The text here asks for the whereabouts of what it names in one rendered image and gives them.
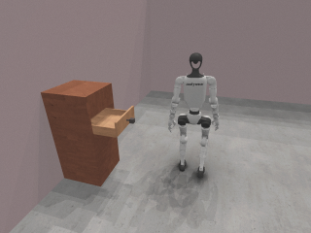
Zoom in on drawer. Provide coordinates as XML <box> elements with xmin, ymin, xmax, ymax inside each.
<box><xmin>90</xmin><ymin>106</ymin><xmax>135</xmax><ymax>138</ymax></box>

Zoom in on robot head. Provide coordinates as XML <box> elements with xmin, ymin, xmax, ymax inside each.
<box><xmin>187</xmin><ymin>52</ymin><xmax>204</xmax><ymax>78</ymax></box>

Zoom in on right robot hand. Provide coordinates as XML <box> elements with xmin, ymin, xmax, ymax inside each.
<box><xmin>211</xmin><ymin>119</ymin><xmax>220</xmax><ymax>131</ymax></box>

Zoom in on robot left upper arm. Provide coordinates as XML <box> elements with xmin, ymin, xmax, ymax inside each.
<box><xmin>172</xmin><ymin>76</ymin><xmax>185</xmax><ymax>104</ymax></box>

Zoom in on robot right shin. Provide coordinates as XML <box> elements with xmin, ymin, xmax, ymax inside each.
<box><xmin>199</xmin><ymin>139</ymin><xmax>208</xmax><ymax>171</ymax></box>

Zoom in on left robot hand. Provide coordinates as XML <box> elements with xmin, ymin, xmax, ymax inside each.
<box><xmin>168</xmin><ymin>119</ymin><xmax>177</xmax><ymax>132</ymax></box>

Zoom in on handle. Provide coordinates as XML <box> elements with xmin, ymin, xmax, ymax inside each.
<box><xmin>126</xmin><ymin>117</ymin><xmax>135</xmax><ymax>124</ymax></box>

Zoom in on cabinet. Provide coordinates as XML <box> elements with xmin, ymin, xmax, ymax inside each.
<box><xmin>41</xmin><ymin>80</ymin><xmax>120</xmax><ymax>186</ymax></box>

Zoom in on left robot forearm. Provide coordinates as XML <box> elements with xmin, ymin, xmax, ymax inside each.
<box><xmin>169</xmin><ymin>97</ymin><xmax>178</xmax><ymax>120</ymax></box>

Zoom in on right robot forearm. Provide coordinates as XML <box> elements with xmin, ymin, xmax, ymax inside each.
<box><xmin>211</xmin><ymin>97</ymin><xmax>220</xmax><ymax>120</ymax></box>

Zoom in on robot right upper arm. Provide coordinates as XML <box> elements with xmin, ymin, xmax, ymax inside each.
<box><xmin>206</xmin><ymin>76</ymin><xmax>217</xmax><ymax>105</ymax></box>

